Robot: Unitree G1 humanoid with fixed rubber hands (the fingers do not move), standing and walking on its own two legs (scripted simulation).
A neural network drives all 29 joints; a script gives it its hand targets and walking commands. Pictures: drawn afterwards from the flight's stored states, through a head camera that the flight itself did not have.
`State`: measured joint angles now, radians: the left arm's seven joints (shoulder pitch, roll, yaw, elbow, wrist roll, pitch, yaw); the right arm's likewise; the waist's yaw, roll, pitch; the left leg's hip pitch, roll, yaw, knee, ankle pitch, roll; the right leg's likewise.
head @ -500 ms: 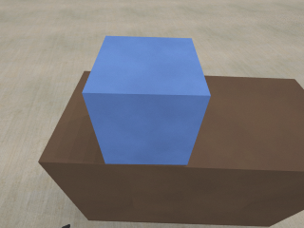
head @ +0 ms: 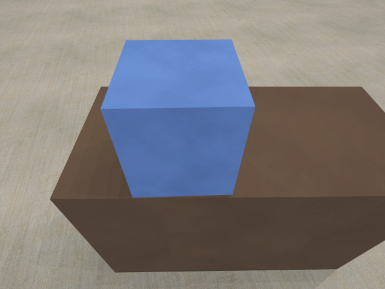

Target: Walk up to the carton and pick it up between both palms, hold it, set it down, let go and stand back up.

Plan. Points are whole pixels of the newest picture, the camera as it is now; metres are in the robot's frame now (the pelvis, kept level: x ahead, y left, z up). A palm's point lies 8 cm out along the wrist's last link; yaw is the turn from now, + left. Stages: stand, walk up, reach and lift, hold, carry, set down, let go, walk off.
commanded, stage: stand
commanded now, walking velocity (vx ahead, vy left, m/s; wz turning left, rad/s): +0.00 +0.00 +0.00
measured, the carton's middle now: (181, 120) +0.50 +0.03 +0.08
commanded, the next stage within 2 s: none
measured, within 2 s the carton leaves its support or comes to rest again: neither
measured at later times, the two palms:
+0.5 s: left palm out of the picture +0.05 +0.24 -0.12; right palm out of the picture +0.02 -0.25 -0.13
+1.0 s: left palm out of the picture +0.05 +0.24 -0.12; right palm out of the picture +0.01 -0.24 -0.14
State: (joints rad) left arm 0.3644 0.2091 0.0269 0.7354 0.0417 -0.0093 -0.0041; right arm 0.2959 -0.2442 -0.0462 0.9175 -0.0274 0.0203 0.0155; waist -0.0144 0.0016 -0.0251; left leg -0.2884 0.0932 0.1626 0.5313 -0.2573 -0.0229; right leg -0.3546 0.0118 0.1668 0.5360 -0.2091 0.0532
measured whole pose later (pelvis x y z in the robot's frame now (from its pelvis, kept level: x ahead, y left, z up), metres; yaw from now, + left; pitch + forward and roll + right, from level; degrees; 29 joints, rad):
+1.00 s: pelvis +0.02 +0.00 +0.00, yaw -1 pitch +1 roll +1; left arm 0.33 0.18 0.03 0.94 0.03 0.00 0.03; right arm 0.30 -0.21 -0.05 1.05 -0.02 0.03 -0.01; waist -0.02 0.02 0.01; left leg -0.22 0.09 0.18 0.50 -0.28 -0.03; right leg -0.30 0.01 0.18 0.52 -0.23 0.05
